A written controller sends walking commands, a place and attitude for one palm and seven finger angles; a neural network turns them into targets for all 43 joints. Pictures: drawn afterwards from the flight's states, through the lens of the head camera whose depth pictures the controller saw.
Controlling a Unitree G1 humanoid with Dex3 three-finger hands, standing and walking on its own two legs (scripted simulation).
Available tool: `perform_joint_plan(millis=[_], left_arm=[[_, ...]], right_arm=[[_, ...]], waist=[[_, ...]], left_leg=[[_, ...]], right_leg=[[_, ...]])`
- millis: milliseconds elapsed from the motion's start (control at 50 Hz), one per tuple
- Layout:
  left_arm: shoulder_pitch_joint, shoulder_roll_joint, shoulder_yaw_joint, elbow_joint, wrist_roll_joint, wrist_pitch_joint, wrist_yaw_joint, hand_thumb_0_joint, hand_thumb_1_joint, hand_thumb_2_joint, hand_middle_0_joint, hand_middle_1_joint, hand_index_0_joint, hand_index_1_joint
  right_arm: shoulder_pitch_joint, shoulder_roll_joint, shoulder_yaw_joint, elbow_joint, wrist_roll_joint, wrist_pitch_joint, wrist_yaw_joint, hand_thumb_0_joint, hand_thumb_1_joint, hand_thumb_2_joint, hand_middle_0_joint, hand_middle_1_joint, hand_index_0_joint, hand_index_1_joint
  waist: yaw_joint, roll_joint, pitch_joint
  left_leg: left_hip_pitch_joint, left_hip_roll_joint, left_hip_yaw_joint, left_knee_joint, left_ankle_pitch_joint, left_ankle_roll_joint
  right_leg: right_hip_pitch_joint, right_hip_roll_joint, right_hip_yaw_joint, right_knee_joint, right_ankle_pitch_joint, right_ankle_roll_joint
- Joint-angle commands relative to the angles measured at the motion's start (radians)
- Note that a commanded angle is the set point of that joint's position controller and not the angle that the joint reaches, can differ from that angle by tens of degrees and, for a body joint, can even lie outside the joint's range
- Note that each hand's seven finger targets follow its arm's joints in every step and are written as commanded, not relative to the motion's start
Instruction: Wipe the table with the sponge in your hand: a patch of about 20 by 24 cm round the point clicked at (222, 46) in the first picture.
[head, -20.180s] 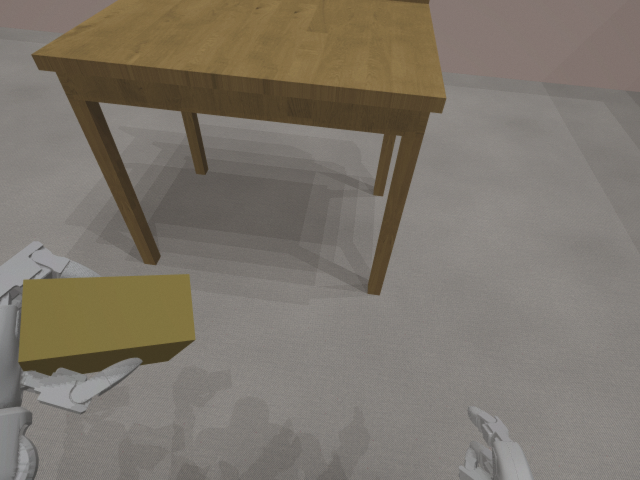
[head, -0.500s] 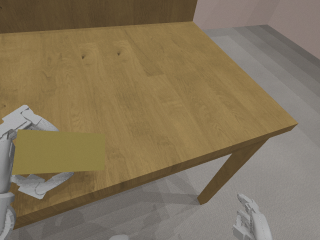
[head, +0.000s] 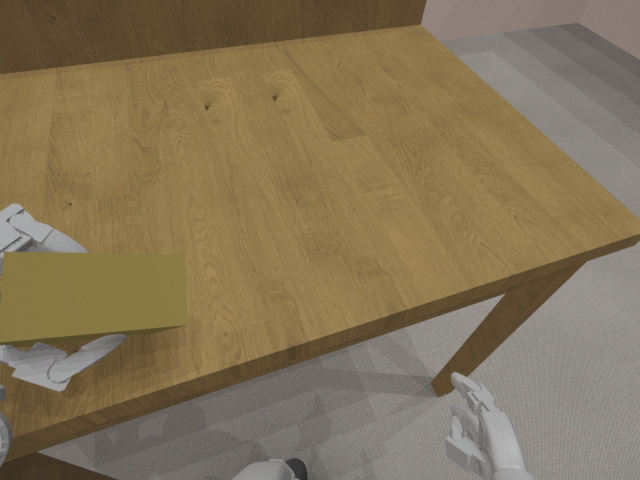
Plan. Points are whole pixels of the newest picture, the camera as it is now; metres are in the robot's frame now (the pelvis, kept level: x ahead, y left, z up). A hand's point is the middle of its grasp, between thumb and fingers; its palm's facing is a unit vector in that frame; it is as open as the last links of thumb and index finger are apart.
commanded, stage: look again from close up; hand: left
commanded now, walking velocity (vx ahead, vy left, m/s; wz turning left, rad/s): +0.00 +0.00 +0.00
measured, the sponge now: (120, 300) +0.24 +0.21 +0.15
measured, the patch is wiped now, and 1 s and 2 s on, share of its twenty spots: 0.00 0.00 0.00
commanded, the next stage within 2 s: shuffle to correct the standing spot in 0.42 s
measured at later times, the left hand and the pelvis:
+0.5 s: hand (34, 297) +0.23 +0.28 +0.16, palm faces +0.30 -0.83 -0.47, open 10.1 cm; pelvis +0.01 +0.04 +0.00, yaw -2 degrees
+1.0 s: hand (88, 300) +0.23 +0.23 +0.16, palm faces +0.33 -0.85 -0.40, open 10.1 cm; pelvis +0.01 -0.01 +0.00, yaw -2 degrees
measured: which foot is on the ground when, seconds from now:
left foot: up 0.00-0.14, down 0.16-1.00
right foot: down 0.00-1.00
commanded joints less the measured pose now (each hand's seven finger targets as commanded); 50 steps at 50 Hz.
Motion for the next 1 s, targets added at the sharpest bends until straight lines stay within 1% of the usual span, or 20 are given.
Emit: perform_joint_plan(millis=[0, 20, 60, 100, 120, 140, 160, 180, 240, 280, 340, 400, 520, 600, 620, 700, 720, 800, 820, 980], left_arm=[[-0.004, 0.120, 0.067, -0.164, -0.022, -0.030, 0.022, 0.000, 0.100, 1.300, -1.200, -1.600, -1.200, -1.600], [0.019, 0.067, 0.029, -0.115, -0.032, -0.017, 0.021, 0.000, 0.100, 1.300, -1.200, -1.600, -1.200, -1.600], [-0.049, 0.114, 0.062, -0.100, -0.028, -0.025, 0.046, 0.000, 0.100, 1.300, -1.200, -1.600, -1.200, -1.600], [-0.132, 0.151, 0.071, -0.125, -0.011, -0.037, 0.069, 0.000, 0.100, 1.300, -1.200, -1.600, -1.200, -1.600], [-0.112, 0.106, 0.034, -0.098, -0.014, -0.041, 0.070, 0.000, 0.100, 1.300, -1.200, -1.600, -1.200, -1.600], [-0.151, 0.127, 0.038, -0.161, -0.015, -0.045, 0.073, 0.000, 0.100, 1.300, -1.200, -1.600, -1.200, -1.600], [-0.166, 0.132, 0.033, -0.203, -0.008, -0.045, 0.071, 0.000, 0.100, 1.300, -1.200, -1.600, -1.200, -1.600], [-0.155, 0.149, 0.043, -0.237, -0.008, -0.046, 0.060, 0.000, 0.100, 1.300, -1.200, -1.600, -1.200, -1.600], [-0.059, 0.171, 0.084, -0.277, -0.010, -0.041, 0.050, 0.000, 0.100, 1.300, -1.200, -1.600, -1.200, -1.600], [0.033, 0.160, 0.100, -0.258, -0.016, -0.054, 0.046, 0.000, 0.100, 1.300, -1.200, -1.600, -1.200, -1.600], [0.153, 0.159, 0.131, -0.236, -0.041, -0.061, 0.045, 0.000, 0.100, 1.300, -1.200, -1.600, -1.200, -1.600], [0.179, 0.171, 0.153, -0.180, -0.046, -0.056, 0.049, 0.000, 0.100, 1.300, -1.200, -1.600, -1.200, -1.600], [-0.014, 0.111, 0.039, -0.161, -0.034, -0.049, 0.047, 0.000, 0.100, 1.300, -1.200, -1.600, -1.200, -1.600], [-0.102, 0.128, 0.030, -0.176, -0.018, -0.040, 0.050, 0.000, 0.100, 1.300, -1.200, -1.600, -1.200, -1.600], [-0.102, 0.085, -0.010, -0.157, -0.023, -0.040, 0.045, 0.000, 0.100, 1.300, -1.200, -1.600, -1.200, -1.600], [-0.113, 0.144, 0.041, -0.180, -0.016, -0.037, 0.050, 0.000, 0.100, 1.300, -1.200, -1.600, -1.200, -1.600], [-0.112, 0.097, -0.001, -0.178, -0.023, -0.039, 0.044, 0.000, 0.100, 1.300, -1.200, -1.600, -1.200, -1.600], [-0.030, 0.157, 0.074, -0.169, -0.033, -0.031, 0.047, 0.000, 0.100, 1.300, -1.200, -1.600, -1.200, -1.600], [-0.015, 0.114, 0.035, -0.161, -0.043, -0.030, 0.040, 0.000, 0.100, 1.300, -1.200, -1.600, -1.200, -1.600], [-0.016, 0.159, 0.070, -0.196, -0.071, -0.006, 0.033, 0.000, 0.100, 1.300, -1.200, -1.600, -1.200, -1.600]], right_arm=[[-0.060, -0.134, -0.052, -0.112, 0.021, -0.018, -0.013, 0.000, -0.900, -0.900, 0.200, 0.300, 0.200, 0.300], [-0.029, -0.141, -0.057, -0.097, 0.021, -0.010, -0.014, 0.000, -0.900, -0.900, 0.200, 0.300, 0.200, 0.300], [-0.069, -0.122, -0.039, -0.087, 0.012, -0.019, -0.028, 0.000, -0.900, -0.900, 0.200, 0.300, 0.200, 0.300], [-0.101, -0.119, -0.029, -0.059, 0.002, -0.037, -0.048, 0.000, -0.900, -0.900, 0.200, 0.300, 0.200, 0.300], [-0.079, -0.123, -0.038, -0.052, 0.001, -0.045, -0.057, 0.000, -0.900, -0.900, 0.200, 0.300, 0.200, 0.300], [-0.079, -0.143, -0.057, -0.080, 0.006, -0.052, -0.058, 0.000, -0.900, -0.900, 0.200, 0.300, 0.200, 0.300], [-0.072, -0.160, -0.067, -0.096, 0.009, -0.046, -0.053, 0.000, -0.900, -0.900, 0.200, 0.300, 0.200, 0.300], [-0.074, -0.172, -0.082, -0.110, 0.021, -0.038, -0.049, 0.000, -0.900, -0.900, 0.200, 0.300, 0.200, 0.300], [-0.100, -0.138, -0.058, -0.117, 0.016, -0.026, -0.035, 0.000, -0.900, -0.900, 0.200, 0.300, 0.200, 0.300], [-0.092, -0.154, -0.068, -0.121, 0.025, -0.024, -0.030, 0.000, -0.900, -0.900, 0.200, 0.300, 0.200, 0.300], [-0.069, -0.157, -0.079, -0.131, 0.031, -0.008, -0.033, 0.000, -0.900, -0.900, 0.200, 0.300, 0.200, 0.300], [-0.080, -0.147, -0.067, -0.115, 0.031, 0.000, -0.044, 0.000, -0.900, -0.900, 0.200, 0.300, 0.200, 0.300], [-0.067, -0.146, -0.052, -0.097, 0.016, -0.007, -0.067, 0.000, -0.900, -0.900, 0.200, 0.300, 0.200, 0.300], [-0.087, -0.148, -0.057, -0.092, 0.022, -0.021, -0.063, 0.000, -0.900, -0.900, 0.200, 0.300, 0.200, 0.300], [-0.073, -0.141, -0.055, -0.094, 0.017, -0.013, -0.065, 0.000, -0.900, -0.900, 0.200, 0.300, 0.200, 0.300], [-0.097, -0.138, -0.059, -0.106, 0.021, -0.015, -0.053, 0.000, -0.900, -0.900, 0.200, 0.300, 0.200, 0.300], [-0.083, -0.133, -0.055, -0.110, 0.017, -0.008, -0.051, 0.000, -0.900, -0.900, 0.200, 0.300, 0.200, 0.300], [-0.092, -0.130, -0.059, -0.126, 0.023, -0.002, -0.042, 0.000, -0.900, -0.900, 0.200, 0.300, 0.200, 0.300], [-0.077, -0.126, -0.055, -0.128, 0.018, 0.007, -0.043, 0.000, -0.900, -0.900, 0.200, 0.300, 0.200, 0.300], [-0.066, -0.141, -0.075, -0.136, 0.025, 0.025, -0.049, 0.000, -0.900, -0.900, 0.200, 0.300, 0.200, 0.300]], waist=[[-0.003, -0.264, -0.151], [-0.029, -0.234, -0.139], [-0.033, -0.087, -0.123], [-0.029, 0.052, -0.167], [-0.027, 0.095, -0.207], [-0.012, 0.120, -0.236], [-0.007, 0.138, -0.251], [0.006, 0.096, -0.232], [-0.010, 0.172, -0.188], [-0.008, 0.070, -0.200], [-0.019, 0.033, -0.259], [-0.020, 0.080, -0.254], [-0.027, 0.077, -0.177], [-0.023, 0.087, -0.166], [-0.026, 0.102, -0.151], [-0.019, 0.156, -0.141], [-0.022, 0.158, -0.130], [-0.019, 0.135, -0.147], [-0.022, 0.117, -0.148], [-0.027, 0.029, -0.208]], left_leg=[[0.020, 0.000, -0.105, 0.532, -0.145, -0.050], [-0.034, 0.039, -0.128, 0.492, -0.129, -0.044], [-0.035, 0.069, -0.097, 0.198, -0.145, -0.031], [0.210, 0.022, -0.036, -0.116, 0.035, -0.012], [0.307, 0.051, -0.056, -0.162, 0.203, 0.011], [0.416, 0.150, -0.138, -0.122, 0.465, 0.046], [0.451, 0.216, -0.194, -0.067, 0.614, 0.076], [0.435, 0.229, -0.169, -0.047, 0.637, 0.073], [0.270, 0.190, -0.225, -0.082, 0.577, 0.009], [0.177, 0.153, -0.188, -0.039, 0.450, -0.006], [0.180, 0.127, -0.170, -0.036, 0.405, -0.019], [0.228, 0.145, -0.168, -0.090, 0.345, -0.021], [0.171, 0.147, -0.194, -0.168, 0.025, 0.008], [0.195, 0.158, -0.204, -0.223, -0.058, 0.002], [0.185, 0.164, -0.232, -0.236, -0.076, 0.005], [0.159, 0.176, -0.233, -0.258, -0.118, 0.006], [0.145, 0.174, -0.239, -0.258, -0.145, 0.008], [0.147, 0.170, -0.207, -0.227, -0.124, 0.003], [0.141, 0.167, -0.207, -0.211, -0.124, 0.007], [0.217, 0.153, -0.126, -0.004, 0.175, 0.000]], right_leg=[[-0.187, -0.403, 0.456, -0.275, -0.090, -0.198], [-0.128, -0.386, 0.403, -0.208, -0.009, -0.194], [-0.014, -0.337, 0.299, -0.093, 0.239, -0.139], [-0.030, -0.219, 0.194, 0.034, 0.333, -0.037], [-0.008, -0.164, 0.126, 0.120, 0.392, 0.001], [-0.069, -0.125, 0.095, 0.183, 0.363, 0.038], [-0.126, -0.105, 0.081, 0.218, 0.164, 0.057], [-0.140, -0.102, 0.088, 0.179, 0.044, 0.065], [-0.003, -0.097, 0.034, 0.054, 0.107, 0.045], [0.111, -0.110, 0.055, -0.006, 0.277, 0.029], [0.136, -0.139, 0.085, 0.015, 0.345, 0.005], [0.059, -0.125, 0.083, 0.015, 0.250, 0.027], [0.035, -0.115, 0.077, -0.043, 0.116, 0.041], [0.016, -0.084, 0.077, -0.041, 0.049, 0.045], [0.015, -0.080, 0.063, -0.047, 0.037, 0.044], [0.034, -0.073, 0.063, -0.056, 0.017, 0.044], [0.035, -0.070, 0.057, -0.063, 0.013, 0.041], [0.040, -0.075, 0.063, -0.084, 0.016, 0.035], [0.039, -0.074, 0.060, -0.093, 0.019, 0.033], [0.001, -0.142, 0.134, -0.068, 0.238, 0.004]])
